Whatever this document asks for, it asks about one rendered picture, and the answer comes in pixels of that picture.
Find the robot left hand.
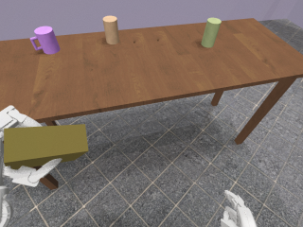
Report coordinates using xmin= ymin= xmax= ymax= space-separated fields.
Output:
xmin=0 ymin=105 xmax=62 ymax=187

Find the sponge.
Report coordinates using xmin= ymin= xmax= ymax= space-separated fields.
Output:
xmin=4 ymin=124 xmax=89 ymax=170

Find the table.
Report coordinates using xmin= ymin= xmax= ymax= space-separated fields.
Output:
xmin=0 ymin=18 xmax=303 ymax=190

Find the robot right hand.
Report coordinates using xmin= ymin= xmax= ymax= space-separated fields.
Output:
xmin=221 ymin=190 xmax=258 ymax=227

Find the left robot forearm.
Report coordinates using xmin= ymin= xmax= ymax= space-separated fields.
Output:
xmin=0 ymin=185 xmax=13 ymax=227

